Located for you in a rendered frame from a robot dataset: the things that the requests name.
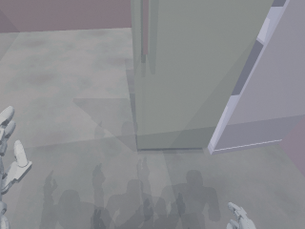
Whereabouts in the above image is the left robot hand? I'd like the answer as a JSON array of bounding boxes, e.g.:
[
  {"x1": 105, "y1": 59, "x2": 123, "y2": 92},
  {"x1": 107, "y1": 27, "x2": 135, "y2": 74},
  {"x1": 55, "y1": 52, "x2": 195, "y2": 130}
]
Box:
[{"x1": 0, "y1": 106, "x2": 32, "y2": 201}]

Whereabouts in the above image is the fridge door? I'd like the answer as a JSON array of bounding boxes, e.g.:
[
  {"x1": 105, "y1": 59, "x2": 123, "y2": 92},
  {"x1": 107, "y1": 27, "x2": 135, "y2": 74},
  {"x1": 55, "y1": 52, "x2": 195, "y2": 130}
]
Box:
[{"x1": 131, "y1": 0, "x2": 274, "y2": 149}]

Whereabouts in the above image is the left robot forearm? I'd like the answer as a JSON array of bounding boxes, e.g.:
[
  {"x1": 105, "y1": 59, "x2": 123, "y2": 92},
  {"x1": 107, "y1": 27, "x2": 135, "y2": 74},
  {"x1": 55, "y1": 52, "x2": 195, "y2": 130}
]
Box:
[{"x1": 0, "y1": 200, "x2": 10, "y2": 229}]

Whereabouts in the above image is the right robot hand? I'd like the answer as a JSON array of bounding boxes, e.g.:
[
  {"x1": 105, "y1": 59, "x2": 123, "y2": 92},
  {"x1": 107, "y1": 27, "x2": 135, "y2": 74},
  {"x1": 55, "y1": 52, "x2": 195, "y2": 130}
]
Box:
[{"x1": 226, "y1": 202, "x2": 256, "y2": 229}]

